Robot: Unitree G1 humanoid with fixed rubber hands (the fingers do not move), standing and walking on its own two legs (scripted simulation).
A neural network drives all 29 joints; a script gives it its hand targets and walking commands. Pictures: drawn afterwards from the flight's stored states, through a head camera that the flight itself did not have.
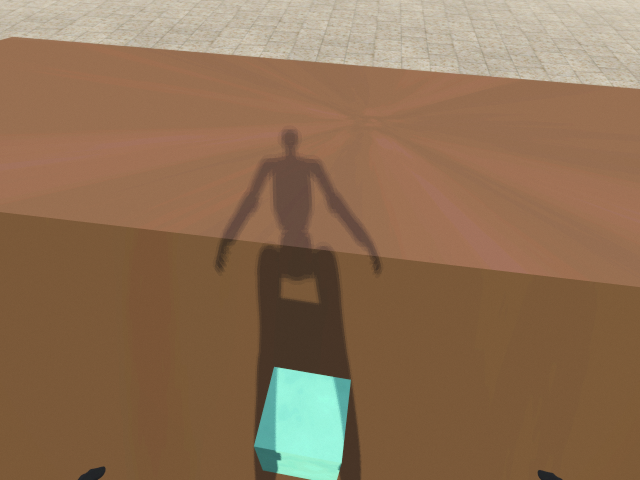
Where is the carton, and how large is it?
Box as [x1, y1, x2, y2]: [254, 367, 350, 479]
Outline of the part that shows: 274,367 254,444 256,453 263,470 310,479 336,479 341,463 350,380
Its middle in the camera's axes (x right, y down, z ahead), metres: -0.04 +0.51 +1.06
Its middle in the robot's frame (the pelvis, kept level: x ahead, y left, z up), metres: +0.39 +0.03 -0.66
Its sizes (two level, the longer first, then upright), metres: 0.210 0.200 0.250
